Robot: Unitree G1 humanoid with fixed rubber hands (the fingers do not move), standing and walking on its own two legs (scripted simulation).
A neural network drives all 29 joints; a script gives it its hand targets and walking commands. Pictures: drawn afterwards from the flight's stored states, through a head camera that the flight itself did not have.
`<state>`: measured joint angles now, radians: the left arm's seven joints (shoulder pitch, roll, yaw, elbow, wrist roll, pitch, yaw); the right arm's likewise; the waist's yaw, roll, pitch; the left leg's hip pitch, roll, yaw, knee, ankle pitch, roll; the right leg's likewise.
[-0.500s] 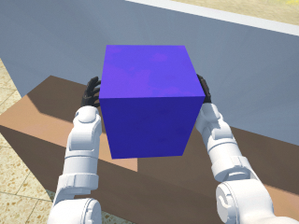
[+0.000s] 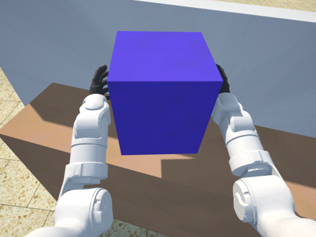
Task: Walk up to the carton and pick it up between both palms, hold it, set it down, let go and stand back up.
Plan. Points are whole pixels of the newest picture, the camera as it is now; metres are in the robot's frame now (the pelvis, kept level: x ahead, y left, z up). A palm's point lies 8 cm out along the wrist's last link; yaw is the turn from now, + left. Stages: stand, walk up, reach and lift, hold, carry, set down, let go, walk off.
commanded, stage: reach and lift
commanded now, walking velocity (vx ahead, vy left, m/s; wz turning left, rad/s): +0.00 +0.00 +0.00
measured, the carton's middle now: (159, 96) +0.41 -0.01 +0.15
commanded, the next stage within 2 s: hold in 1.12 s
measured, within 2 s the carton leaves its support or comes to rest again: neither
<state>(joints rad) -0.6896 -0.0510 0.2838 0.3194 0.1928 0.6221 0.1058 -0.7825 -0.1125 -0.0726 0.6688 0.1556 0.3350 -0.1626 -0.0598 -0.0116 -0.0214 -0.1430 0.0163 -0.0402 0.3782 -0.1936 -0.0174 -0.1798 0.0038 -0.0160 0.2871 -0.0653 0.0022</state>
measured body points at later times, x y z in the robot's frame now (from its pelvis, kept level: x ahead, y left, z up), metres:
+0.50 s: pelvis +0.02 +0.00 +0.00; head -0.03 +0.03 +0.45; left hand +0.41 +0.16 +0.18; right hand +0.41 -0.15 +0.19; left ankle +0.01 +0.13 -0.75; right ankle +0.06 -0.12 -0.75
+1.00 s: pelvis +0.00 -0.01 +0.00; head -0.04 +0.02 +0.45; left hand +0.39 +0.16 +0.20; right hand +0.40 -0.14 +0.21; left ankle +0.01 +0.13 -0.75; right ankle +0.06 -0.12 -0.75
